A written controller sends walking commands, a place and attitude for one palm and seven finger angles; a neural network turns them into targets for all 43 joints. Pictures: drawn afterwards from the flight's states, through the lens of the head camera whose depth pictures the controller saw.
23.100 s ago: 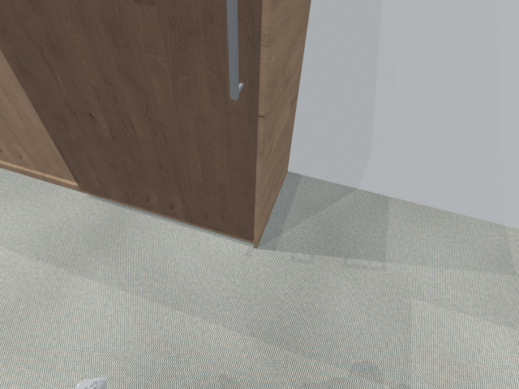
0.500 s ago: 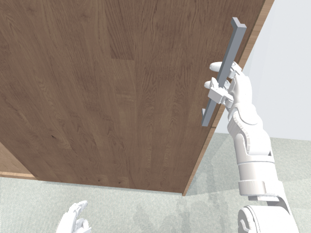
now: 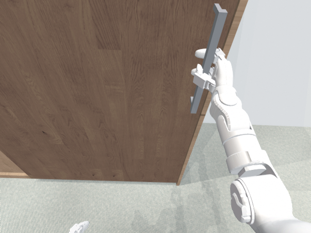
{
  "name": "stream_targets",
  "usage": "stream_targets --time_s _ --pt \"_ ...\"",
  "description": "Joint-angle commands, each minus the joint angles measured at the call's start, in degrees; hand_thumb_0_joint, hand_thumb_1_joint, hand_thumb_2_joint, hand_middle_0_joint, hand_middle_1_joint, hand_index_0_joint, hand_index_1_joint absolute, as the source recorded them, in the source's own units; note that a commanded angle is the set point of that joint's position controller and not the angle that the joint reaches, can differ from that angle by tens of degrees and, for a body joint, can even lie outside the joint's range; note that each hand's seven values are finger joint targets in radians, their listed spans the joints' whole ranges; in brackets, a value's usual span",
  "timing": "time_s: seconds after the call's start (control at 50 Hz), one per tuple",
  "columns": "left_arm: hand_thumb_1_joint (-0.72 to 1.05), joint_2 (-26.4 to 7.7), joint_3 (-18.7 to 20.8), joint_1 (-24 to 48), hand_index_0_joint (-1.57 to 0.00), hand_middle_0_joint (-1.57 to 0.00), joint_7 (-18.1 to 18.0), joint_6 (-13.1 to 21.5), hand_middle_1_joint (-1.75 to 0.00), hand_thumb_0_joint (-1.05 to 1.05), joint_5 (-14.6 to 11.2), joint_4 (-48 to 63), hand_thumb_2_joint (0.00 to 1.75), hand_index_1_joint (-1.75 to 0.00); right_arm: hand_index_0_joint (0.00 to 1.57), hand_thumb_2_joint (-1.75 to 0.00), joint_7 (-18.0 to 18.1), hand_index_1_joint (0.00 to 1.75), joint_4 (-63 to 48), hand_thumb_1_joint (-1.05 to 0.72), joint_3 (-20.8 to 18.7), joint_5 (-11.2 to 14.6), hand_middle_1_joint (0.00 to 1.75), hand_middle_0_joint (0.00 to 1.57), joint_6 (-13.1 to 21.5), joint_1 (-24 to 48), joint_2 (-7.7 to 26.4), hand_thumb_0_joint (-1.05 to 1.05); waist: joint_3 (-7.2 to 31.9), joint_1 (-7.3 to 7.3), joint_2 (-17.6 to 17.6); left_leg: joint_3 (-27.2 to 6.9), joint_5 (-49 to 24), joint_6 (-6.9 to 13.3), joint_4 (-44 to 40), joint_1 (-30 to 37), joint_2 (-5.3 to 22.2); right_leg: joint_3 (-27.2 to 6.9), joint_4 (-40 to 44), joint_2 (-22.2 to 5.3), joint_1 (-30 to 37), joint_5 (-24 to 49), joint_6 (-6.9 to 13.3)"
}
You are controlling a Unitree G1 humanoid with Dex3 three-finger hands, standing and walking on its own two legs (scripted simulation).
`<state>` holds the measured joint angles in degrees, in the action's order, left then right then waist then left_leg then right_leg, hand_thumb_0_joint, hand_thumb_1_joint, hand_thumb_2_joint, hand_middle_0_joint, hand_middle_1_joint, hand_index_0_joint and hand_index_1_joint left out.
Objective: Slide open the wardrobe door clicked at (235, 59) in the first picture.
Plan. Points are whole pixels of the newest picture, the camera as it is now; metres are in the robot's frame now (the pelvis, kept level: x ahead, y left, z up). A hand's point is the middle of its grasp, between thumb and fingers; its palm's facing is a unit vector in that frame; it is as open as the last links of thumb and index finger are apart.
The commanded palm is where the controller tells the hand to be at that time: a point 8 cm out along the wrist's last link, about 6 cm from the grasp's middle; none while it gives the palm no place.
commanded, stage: tug the door sideways, standing still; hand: right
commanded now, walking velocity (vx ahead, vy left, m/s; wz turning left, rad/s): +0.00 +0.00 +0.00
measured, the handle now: (203, 68) +0.51 -0.10 +0.18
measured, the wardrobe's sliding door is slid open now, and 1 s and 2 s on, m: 0.00 0.01 0.24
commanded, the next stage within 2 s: step sideways, sliding the door along in 0.22 s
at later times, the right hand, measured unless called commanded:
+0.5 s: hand (196, 78) +0.45 -0.08 +0.18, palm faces +0.03 +0.99 -0.12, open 5.8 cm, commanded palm +0.43 -0.10 +0.18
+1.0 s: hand (187, 77) +0.46 -0.06 +0.18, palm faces +0.21 +0.98 -0.04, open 5.9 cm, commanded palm +0.43 -0.04 +0.18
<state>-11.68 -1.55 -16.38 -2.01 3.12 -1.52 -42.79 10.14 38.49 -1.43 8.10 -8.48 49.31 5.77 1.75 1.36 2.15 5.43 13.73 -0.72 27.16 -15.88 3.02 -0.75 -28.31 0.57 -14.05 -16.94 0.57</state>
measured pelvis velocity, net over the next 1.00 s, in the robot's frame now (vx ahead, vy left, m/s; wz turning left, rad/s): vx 0.02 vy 0.12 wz -0.02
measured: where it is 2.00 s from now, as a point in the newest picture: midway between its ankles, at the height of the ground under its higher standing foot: outside the picture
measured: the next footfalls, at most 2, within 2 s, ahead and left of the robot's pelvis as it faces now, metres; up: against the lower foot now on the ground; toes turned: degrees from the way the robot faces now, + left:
left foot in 1.16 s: +0.17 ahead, +0.35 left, +0.00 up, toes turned +3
right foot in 1.34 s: +0.11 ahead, +0.13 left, +0.00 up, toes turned -17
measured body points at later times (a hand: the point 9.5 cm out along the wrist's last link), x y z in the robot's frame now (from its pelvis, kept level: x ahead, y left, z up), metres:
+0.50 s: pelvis -0.01 +0.01 -0.01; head +0.02 +0.03 +0.44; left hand +0.10 +0.25 -0.13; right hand +0.44 -0.13 +0.19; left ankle -0.01 +0.12 -0.73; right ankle -0.03 -0.11 -0.74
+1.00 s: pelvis +0.02 +0.12 -0.01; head +0.14 +0.10 +0.42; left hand +0.25 +0.31 -0.13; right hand +0.44 -0.11 +0.18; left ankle +0.05 +0.27 -0.67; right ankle +0.01 -0.05 -0.74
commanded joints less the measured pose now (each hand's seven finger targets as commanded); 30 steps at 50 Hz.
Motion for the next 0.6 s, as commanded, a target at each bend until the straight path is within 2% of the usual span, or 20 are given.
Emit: stream_targets --time_s 0.0,0.04,0.08,0.16,0.18,0.24,0.26,0.3,0.32,0.34,0.36,0.4,0.42,0.44,0.46,0.48,0.5,0.54,0.56,0.58 --pt "0.90 -7.01 2.51 2.39 -0.20 -0.20 -0.55 4.02 -0.30 0.00 -0.19 6.36 0.90 -0.30 0.45 -0.90 -6.05 1.40 -13.13 -0.90 9.87 0.73 1.40 0.45 5.93 36.07 -10.79 0.00 19.76 -6.68 -0.99 -0.80 -16.56 2.52 -0.54 0.89 -3.63 -1.80 1.64 -1.72 12.26 22.62 -1.44" --pt "0.90 -6.92 2.42 1.84 -0.20 -0.20 -0.51 4.56 -0.30 0.00 -0.35 5.65 0.90 -0.30 0.45 -0.90 -6.10 1.40 -10.95 -0.90 10.43 0.77 1.40 0.45 6.45 36.07 -11.88 0.00 18.60 -6.83 -2.19 -0.69 -15.74 2.47 -0.37 0.15 -3.63 -1.89 1.73 -1.80 11.30 21.25 -1.51" --pt "0.90 -7.45 2.70 1.35 -0.20 -0.20 -0.51 5.16 -0.30 0.00 -0.16 5.45 0.90 -0.30 0.45 -0.90 -5.92 1.40 -10.55 -0.90 9.37 0.83 1.40 0.45 7.37 36.42 -10.42 0.00 19.59 -6.58 -3.32 -0.59 -15.30 2.46 -0.31 0.78 -3.64 -2.15 1.94 -1.80 11.11 21.06 -1.60" --pt "0.90 -7.11 2.54 0.94 -0.20 -0.20 -0.26 6.23 -0.30 0.00 -0.27 4.78 0.90 -0.30 0.45 -0.90 -5.99 1.40 -9.51 -0.90 9.86 0.75 1.40 0.45 8.44 38.62 -11.29 0.00 18.87 -7.03 -0.86 -0.89 -15.16 2.49 0.04 -0.95 -3.63 -1.76 1.40 -1.61 11.09 20.39 -1.74" --pt "0.90 -7.51 2.71 0.63 -0.20 -0.20 -0.27 6.28 -0.30 0.00 -0.25 4.73 0.90 -0.30 0.45 -0.90 -5.88 1.40 -8.82 -0.90 9.42 0.73 1.40 0.45 8.83 37.75 -10.50 0.00 19.28 -6.71 -2.80 -0.68 -14.84 2.51 0.03 -0.06 -3.64 -2.17 1.72 -1.75 10.72 20.57 -1.73" --pt "0.90 -7.13 2.56 0.82 -0.20 -0.20 -0.19 6.89 -0.30 0.00 -0.33 4.56 0.90 -0.30 0.45 -0.90 -6.07 1.40 -8.44 -0.90 9.78 0.91 1.40 0.45 9.39 39.13 -11.26 0.00 18.63 -7.31 -0.96 -1.07 -14.70 2.43 0.14 -1.46 -3.59 -1.65 1.30 -1.57 10.84 19.34 -1.62" --pt "0.90 -7.20 2.53 0.64 -0.20 -0.20 -0.18 7.02 -0.30 0.00 -0.37 4.56 0.90 -0.30 0.45 -0.90 -6.11 1.40 -7.82 -0.90 9.72 0.99 1.40 0.45 9.43 38.92 -11.32 0.00 18.64 -7.18 -1.96 -1.06 -14.43 2.41 0.20 -1.34 -3.61 -1.59 1.27 -1.45 10.17 18.40 -1.47" --pt "0.90 -7.66 2.53 0.61 -0.20 -0.20 -0.42 7.00 -0.30 0.00 -0.45 4.30 0.90 -0.30 0.45 -0.90 -5.93 1.40 -7.21 -0.90 8.23 1.03 1.40 0.45 9.83 40.96 -8.96 0.00 18.17 -7.48 -2.54 -1.14 -14.19 2.35 0.02 -1.07 -3.57 -1.66 1.47 -1.47 9.47 17.97 -1.36" --pt "0.90 -11.16 3.73 1.65 -0.20 -0.20 -2.12 5.67 -0.30 0.00 -0.32 4.45 0.90 -0.30 0.45 -0.90 -4.17 1.40 -5.37 -0.90 -9.24 -4.20 1.40 0.45 14.34 35.21 22.64 0.00 16.24 -2.93 -3.23 -3.24 -7.98 0.66 0.07 2.44 -0.73 -1.47 1.62 -5.56 2.26 14.09 1.66" --pt "0.90 -9.26 3.20 2.13 -0.20 -0.20 -2.47 4.59 -0.30 0.00 -0.45 4.86 0.90 -0.30 0.45 -0.90 -4.99 1.40 -3.74 -0.90 -2.28 -4.12 1.40 0.45 15.99 32.44 13.49 0.00 15.04 -3.77 -4.35 -3.20 -7.74 0.36 0.60 4.27 -0.16 -1.07 2.30 -5.51 1.59 10.67 1.84" --pt "0.90 -8.74 3.35 3.27 -0.20 -0.20 -2.90 4.68 -0.30 0.00 -0.66 6.07 0.90 -0.30 0.45 -0.90 -5.95 1.40 -6.65 -0.90 0.98 -3.35 1.40 0.45 17.28 32.61 8.86 0.00 15.11 -4.09 -2.37 -2.64 -5.66 0.48 2.58 2.97 -0.21 -1.61 2.63 -7.11 3.24 7.52 2.22" --pt "0.90 -8.64 3.37 4.93 -0.20 -0.20 -4.01 4.67 -0.30 0.00 -0.85 7.74 0.90 -0.30 0.45 -0.90 -6.84 1.40 -11.10 -0.90 3.85 -2.25 1.40 0.45 18.82 33.49 6.07 0.00 14.64 -4.81 4.47 -1.54 -0.22 0.62 11.76 -2.98 -2.19 -8.98 5.06 -13.05 7.08 3.71 5.07" --pt "0.90 -8.57 3.55 5.41 -0.20 -0.20 -4.26 4.34 -0.30 0.00 -0.52 7.98 0.90 -0.30 0.45 -0.90 -7.02 1.40 -11.68 -0.90 4.29 -1.68 1.40 0.45 18.81 33.08 5.51 0.00 13.72 -4.82 6.41 -1.98 3.55 0.71 16.98 -6.52 -3.15 -13.65 6.13 -16.92 9.06 4.86 7.66" --pt "0.90 -8.08 3.68 5.39 -0.20 -0.20 -4.21 4.08 -0.30 0.00 -0.30 8.08 0.90 -0.30 0.45 -0.90 -7.11 1.40 -13.83 -0.90 4.62 -1.42 1.40 0.45 18.75 33.74 5.39 0.00 13.15 -4.86 7.41 -3.31 8.85 1.01 20.61 -10.98 -2.96 -17.02 6.31 -19.79 12.91 9.18 9.89" --pt "0.90 -7.92 3.70 5.34 -0.20 -0.20 -3.98 3.76 -0.30 0.00 -0.14 8.02 0.90 -0.30 0.45 -0.90 -7.16 1.40 -15.37 -0.90 4.65 -1.24 1.40 0.45 18.50 35.02 5.84 0.00 12.12 -4.87 5.16 -4.49 12.25 1.28 21.72 -13.66 -2.62 -18.66 5.69 -21.64 15.43 13.55 11.38" --pt "0.90 -8.06 3.84 5.56 -0.20 -0.20 -3.89 3.40 -0.30 0.00 -0.23 8.30 0.90 -0.30 0.45 -0.90 -7.11 1.40 -16.34 -0.90 4.60 -0.96 1.40 0.45 18.33 35.34 6.26 0.00 12.08 -4.89 4.86 -5.02 13.31 1.62 21.58 -15.44 -2.44 -19.31 4.20 -22.17 17.77 17.46 11.87" --pt "0.90 -8.04 3.77 5.87 -0.20 -0.20 -3.63 3.18 -0.30 0.00 -0.20 8.24 0.90 -0.30 0.45 -0.90 -7.06 1.40 -16.85 -0.90 4.66 -0.89 1.40 0.45 18.16 34.27 6.00 0.00 11.48 -4.65 4.75 -5.52 12.43 1.82 19.88 -14.70 -2.04 -17.36 2.40 -22.39 18.23 22.83 11.71" --pt "0.90 -8.03 3.83 6.17 -0.20 -0.20 -3.17 2.91 -0.30 0.00 -0.54 8.73 0.90 -0.30 0.45 -0.90 -7.25 1.40 -19.57 -0.90 5.67 -1.11 1.40 0.45 18.12 33.49 4.54 0.00 12.84 -4.28 6.05 -4.27 7.55 2.32 11.85 -8.19 -2.33 -9.80 -3.15 -20.23 17.70 31.02 9.11" --pt "0.90 -7.60 3.65 6.80 -0.20 -0.20 -2.99 2.97 -0.30 0.00 -0.72 9.38 0.90 -0.30 0.45 -0.90 -7.52 1.40 -21.15 -0.90 7.00 -1.28 1.40 0.45 18.26 33.56 2.92 0.00 13.64 -4.30 6.20 -3.72 2.04 2.65 6.46 -1.64 -2.37 -6.11 -5.86 -18.47 14.61 32.30 7.33" --pt "0.90 -7.62 3.70 7.57 -0.20 -0.20 -2.98 3.00 -0.30 0.00 -1.20 10.15 0.90 -0.30 0.45 -0.90 -7.69 1.40 -23.34 -0.90 7.65 -1.88 1.40 0.45 18.19 33.32 2.61 0.00 15.61 -4.21 3.52 -4.29 -8.92 3.08 2.27 6.20 -1.21 -1.79 -10.01 -14.86 10.13 29.75 5.19"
